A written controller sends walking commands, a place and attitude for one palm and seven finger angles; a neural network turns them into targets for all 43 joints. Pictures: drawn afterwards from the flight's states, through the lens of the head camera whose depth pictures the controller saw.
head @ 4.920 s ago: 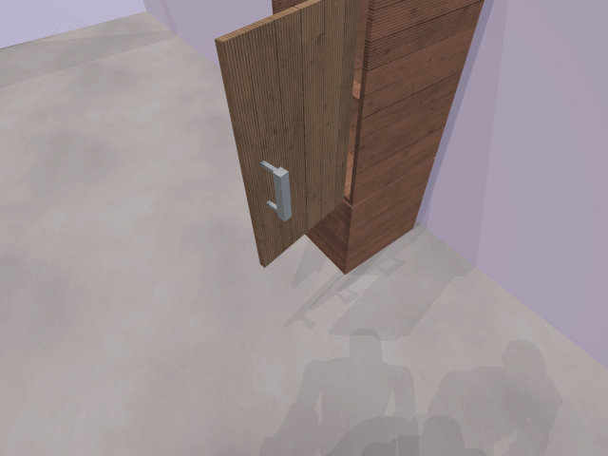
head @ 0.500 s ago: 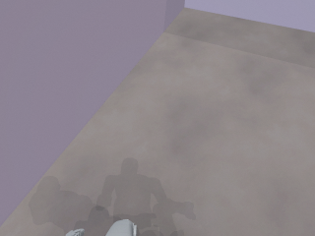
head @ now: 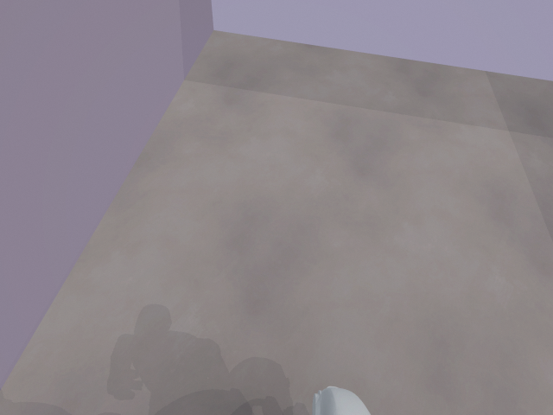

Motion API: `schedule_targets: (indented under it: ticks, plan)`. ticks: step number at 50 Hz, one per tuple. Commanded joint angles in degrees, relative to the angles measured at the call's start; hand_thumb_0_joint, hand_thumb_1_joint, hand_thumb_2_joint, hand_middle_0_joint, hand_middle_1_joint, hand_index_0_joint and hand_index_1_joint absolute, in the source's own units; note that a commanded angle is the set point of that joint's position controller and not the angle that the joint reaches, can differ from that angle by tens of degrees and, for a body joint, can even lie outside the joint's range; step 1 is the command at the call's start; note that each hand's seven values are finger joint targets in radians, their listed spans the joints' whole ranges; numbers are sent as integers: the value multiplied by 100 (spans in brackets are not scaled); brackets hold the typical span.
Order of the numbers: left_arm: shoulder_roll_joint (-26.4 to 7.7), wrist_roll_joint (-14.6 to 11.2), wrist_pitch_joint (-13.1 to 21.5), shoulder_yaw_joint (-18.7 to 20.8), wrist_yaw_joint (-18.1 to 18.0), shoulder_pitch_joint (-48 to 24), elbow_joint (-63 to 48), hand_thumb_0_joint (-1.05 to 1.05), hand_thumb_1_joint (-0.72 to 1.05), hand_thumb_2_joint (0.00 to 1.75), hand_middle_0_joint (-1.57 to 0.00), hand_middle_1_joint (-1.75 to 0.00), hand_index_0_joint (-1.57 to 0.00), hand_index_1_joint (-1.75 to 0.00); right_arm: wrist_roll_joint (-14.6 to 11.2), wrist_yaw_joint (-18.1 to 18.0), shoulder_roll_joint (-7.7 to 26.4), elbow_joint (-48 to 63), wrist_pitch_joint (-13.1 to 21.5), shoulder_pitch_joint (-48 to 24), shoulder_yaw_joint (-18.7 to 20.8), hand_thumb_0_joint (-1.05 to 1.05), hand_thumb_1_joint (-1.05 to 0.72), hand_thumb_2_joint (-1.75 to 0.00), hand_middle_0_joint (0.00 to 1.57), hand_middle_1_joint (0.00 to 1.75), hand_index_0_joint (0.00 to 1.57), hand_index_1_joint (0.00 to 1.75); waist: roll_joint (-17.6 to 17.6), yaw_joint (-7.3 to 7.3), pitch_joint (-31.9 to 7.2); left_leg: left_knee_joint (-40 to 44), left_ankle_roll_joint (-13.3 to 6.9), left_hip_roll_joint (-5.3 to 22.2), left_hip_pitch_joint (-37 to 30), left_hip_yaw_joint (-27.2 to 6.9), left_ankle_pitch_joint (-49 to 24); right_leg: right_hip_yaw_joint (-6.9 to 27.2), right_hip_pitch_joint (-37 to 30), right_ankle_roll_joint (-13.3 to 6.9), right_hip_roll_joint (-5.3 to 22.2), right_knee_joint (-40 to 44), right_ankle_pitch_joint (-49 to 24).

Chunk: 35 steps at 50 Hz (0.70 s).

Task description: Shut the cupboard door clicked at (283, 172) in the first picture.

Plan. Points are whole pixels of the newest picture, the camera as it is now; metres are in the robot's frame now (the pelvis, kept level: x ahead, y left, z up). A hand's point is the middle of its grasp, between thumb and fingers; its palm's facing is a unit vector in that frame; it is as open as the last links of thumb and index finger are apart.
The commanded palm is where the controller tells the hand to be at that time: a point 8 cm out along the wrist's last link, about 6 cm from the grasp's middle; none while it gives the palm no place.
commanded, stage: walk around to get in front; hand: left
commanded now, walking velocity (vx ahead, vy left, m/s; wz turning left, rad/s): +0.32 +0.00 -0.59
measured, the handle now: out of the picture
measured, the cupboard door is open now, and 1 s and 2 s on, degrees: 100 100 100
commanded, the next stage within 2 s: walk to a spot facing it in 0.38 s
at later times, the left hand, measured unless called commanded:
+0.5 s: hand (251, 299) +0.33 +0.07 -0.16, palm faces -0.20 -0.95 -0.25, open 7.1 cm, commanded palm none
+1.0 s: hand (263, 268) +0.42 +0.05 -0.19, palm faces +0.04 -0.99 -0.16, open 7.4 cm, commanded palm none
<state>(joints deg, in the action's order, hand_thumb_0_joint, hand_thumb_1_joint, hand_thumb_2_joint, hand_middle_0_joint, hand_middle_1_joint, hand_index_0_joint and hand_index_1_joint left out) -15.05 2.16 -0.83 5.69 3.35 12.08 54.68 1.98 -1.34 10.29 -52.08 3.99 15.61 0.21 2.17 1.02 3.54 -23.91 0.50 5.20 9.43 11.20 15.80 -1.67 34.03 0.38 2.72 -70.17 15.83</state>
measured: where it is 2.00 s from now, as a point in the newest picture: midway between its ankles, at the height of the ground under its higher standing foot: (340, 347)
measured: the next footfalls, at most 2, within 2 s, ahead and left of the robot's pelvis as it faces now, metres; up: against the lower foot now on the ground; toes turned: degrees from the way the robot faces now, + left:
right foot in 0.24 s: +0.23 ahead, -0.14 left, +0.00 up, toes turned -16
left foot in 0.82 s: +0.44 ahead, -0.08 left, +0.00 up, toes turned +1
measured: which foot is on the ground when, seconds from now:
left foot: down 0.00-0.26, up 0.28-0.80, down 0.82-1.00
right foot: up 0.00-0.22, down 0.24-0.84, up 0.86-1.00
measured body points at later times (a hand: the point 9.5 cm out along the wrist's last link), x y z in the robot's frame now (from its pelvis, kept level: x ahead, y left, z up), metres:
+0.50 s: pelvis +0.21 -0.11 +0.00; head +0.24 -0.13 +0.44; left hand +0.34 +0.12 -0.14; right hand +0.20 -0.35 -0.16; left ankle +0.29 +0.07 -0.66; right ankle +0.19 -0.13 -0.74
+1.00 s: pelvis +0.37 -0.12 -0.01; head +0.42 -0.10 +0.43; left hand +0.41 +0.10 -0.18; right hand +0.40 -0.37 -0.15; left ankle +0.40 -0.08 -0.74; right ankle +0.33 -0.29 -0.65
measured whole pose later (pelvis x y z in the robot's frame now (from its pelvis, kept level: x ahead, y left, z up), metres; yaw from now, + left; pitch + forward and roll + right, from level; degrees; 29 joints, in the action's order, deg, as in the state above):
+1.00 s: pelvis +0.37 -0.12 -0.01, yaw +0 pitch +1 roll -1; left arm -9.9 1.4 -1.2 3.2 -0.7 12.4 56.5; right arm 1.0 -1.6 10.4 -58.2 -0.5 13.8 0.8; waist 1.6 0.4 5.6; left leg -31.0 -6.4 -3.8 18.2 3.4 13.9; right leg 1.9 29.8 3.2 3.1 -70.2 20.6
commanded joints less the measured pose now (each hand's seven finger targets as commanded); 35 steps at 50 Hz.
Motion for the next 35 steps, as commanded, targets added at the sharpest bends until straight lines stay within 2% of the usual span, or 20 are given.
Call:
schedule_targets:
  ticks: [1, 4, 6, 7, 9, 10, 11, 12, 13, 14, 15, 17, 18, 20, 23, 24, 28, 31, 33, 35]
  plan:
    - [210, -24, 78, -176, 78, -664, -616, 0, 90, 90, -20, -30, -20, -30, -26, -28, 924, -53, 84, 894, 279, 0, -90, -90, 20, 30, 20, 30, -1014, -284, -241, 819, -390, 1356, -974, -268, -2815, -163, 744, 42, 232, 866, -442]
    - [239, -35, 86, -222, 101, -1202, -780, 0, 90, 90, -20, -30, -20, -30, 11, 10, 951, -191, 35, 1026, 304, 0, -90, -90, 20, 30, 20, 30, -1059, -403, 21, 904, -426, 1377, -870, 15, -2432, -445, 455, -32, 178, 1993, -546]
    - [192, -43, 91, -225, 99, -1422, -815, 0, 90, 90, -20, -30, -20, -30, 22, 16, 971, -267, 16, 1071, 301, 0, -90, -90, 20, 30, 20, 30, -1085, -436, 173, 848, -428, 1461, -778, 97, -2581, -571, 104, -132, 111, 2564, -490]
    - [156, -48, 99, -228, 90, -1417, -814, 0, 90, 90, -20, -30, -20, -30, 19, 20, 1027, -301, 6, 1119, 304, 0, -90, -90, 20, 30, 20, 30, -1029, -409, 145, 742, -424, 1501, -813, 164, -2977, -663, -123, -207, 11, 2722, -388]
    - [-21, -49, 141, -190, 41, -974, -720, 0, 90, 90, -20, -30, -20, -30, 9, 29, 1150, -356, -16, 1077, 333, 0, -90, -90, 20, 30, 20, 30, -964, -148, -93, -38, -367, 1569, -857, 324, -4321, -812, -984, -417, -241, 3049, -14]
    - [-127, -53, 177, -134, 8, -300, -531, 0, 90, 90, -20, -30, -20, -30, -18, 22, 1263, -305, -16, 866, 340, 0, -90, -90, 20, 30, 20, 30, -928, 221, -419, -812, -268, 1494, -607, 425, -4664, -795, -1934, -520, -335, 3316, -119]
    - [-420, -40, 244, -31, -39, 705, -210, 0, 90, 90, -20, -30, -20, -30, -65, 55, 1275, -217, -10, 625, 334, 0, -90, -90, 20, 30, 20, 30, -513, 713, -878, -2022, -52, 1184, 150, 607, -4341, -756, -3496, -648, -413, 3655, -372]
    - [-1143, -21, 320, 164, -130, 1539, -3, 0, 90, 90, -20, -30, -20, -30, -179, 116, 946, -83, -13, 666, 261, 0, -90, -90, 20, 30, 20, 30, 875, 1049, -1644, -3971, 202, 478, 1891, 609, -820, 1261, -5224, -1115, 1068, 4124, -316]
    - [-1561, -165, 311, 218, -216, 1717, 65, 0, 90, 90, -20, -30, -20, -30, -240, 92, 801, 141, -21, 511, 255, 0, -90, -90, 20, 30, 20, 30, 1475, 929, -2126, -5524, 352, -157, 2985, -124, 2031, 3455, -5646, -1556, 2215, 4918, -1369]
    - [-1466, -211, 271, 197, -304, 1335, -60, 0, 90, 90, -20, -30, -20, -30, -215, 75, 959, 187, -69, 197, 315, 0, -90, -90, 20, 30, 20, 30, 595, 771, -1479, -5718, 236, 148, 3157, -926, 1548, 3150, -4954, -1581, 2200, 5169, -1378]
    - [-1121, -205, 315, 86, -320, 818, -170, 0, 90, 90, -20, -30, -20, -30, -189, 75, 887, 53, -58, 129, 338, 0, -90, -90, 20, 30, 20, 30, 416, 532, -971, -5600, 228, 420, 3071, -1050, 781, 2457, -4083, -1365, 1916, 5212, -1616]
    - [-655, -210, 384, -81, -324, 241, -248, 0, 90, 90, -20, -30, -20, -30, -105, 52, 704, -131, -168, 237, 312, 0, -90, -90, 20, 30, 20, 30, 244, 48, -513, -4992, 291, 566, 2457, -1077, 341, 1503, -2786, -1103, 1455, 5384, -2082]
    - [-502, -184, 444, -121, -328, 134, -230, 0, 90, 90, -20, -30, -20, -30, -69, 58, 594, -242, -227, 357, 298, 0, -90, -90, 20, 30, 20, 30, 253, -94, -377, -4744, 302, 543, 2255, -1041, 231, 1234, -2417, -1047, 1284, 5469, -2444]
    - [-435, -154, 519, -143, -326, 95, -138, 0, 90, 90, -20, -30, -20, -30, -44, 89, 464, -390, -309, 743, 288, 0, -90, -90, 20, 30, 20, 30, 234, -329, -525, -4291, 332, 466, 2081, -975, 44, 767, -2321, -1025, 998, 5454, -2688]
    - [-231, -192, 603, -175, -307, 403, 91, 0, 90, 90, -20, -30, -20, -30, -54, 127, 398, -365, -341, 419, 288, 0, -90, -90, 20, 30, 20, 30, 236, -271, -459, -3801, 373, 363, 2438, -943, -450, 690, -2633, -871, 778, 5626, -2776]
    - [-77, -174, 628, -154, -334, 548, 157, 0, 90, 90, -20, -30, -20, -30, -57, 124, 325, -315, -338, 297, 305, 0, -90, -90, 20, 30, 20, 30, 236, -259, -415, -3645, 367, 328, 2576, -959, -559, 638, -2775, -759, 752, 5577, -3264]
    - [17, -187, 668, -304, -418, 869, 387, 0, 90, 90, -20, -30, -20, -30, -143, 120, 300, -255, -347, -301, 234, 0, -90, -90, 20, 30, 20, 30, 316, -142, -317, -3067, 258, 68, 2769, -875, -691, 249, -3409, -366, 842, 5431, -5201]
    - [21, -161, 630, -382, -485, 1043, 538, 0, 90, 90, -20, -30, -20, -30, -178, 128, 271, -255, -355, -682, 190, 0, -90, -90, 20, 30, 20, 30, 419, -91, -29, -2547, 150, -128, 2629, -766, -682, 34, -3516, -222, 937, 5370, -5715]
    - [-51, -152, 569, -386, -519, 1046, 568, 0, 90, 90, -20, -30, -20, -30, -178, 119, 323, -273, -380, -793, 182, 0, -90, -90, 20, 30, 20, 30, 461, -104, 66, -2316, 90, -265, 2490, -615, -483, -66, -3606, -190, 1024, 5210, -6057]
    - [-210, -148, 516, -342, -547, 955, 545, 0, 90, 90, -20, -30, -20, -30, -170, 87, 411, -297, -411, -691, 195, 0, -90, -90, 20, 30, 20, 30, 442, -243, 42, -2103, 0, -481, 2226, -376, -188, -195, -3741, -217, 1130, 4805, -6818]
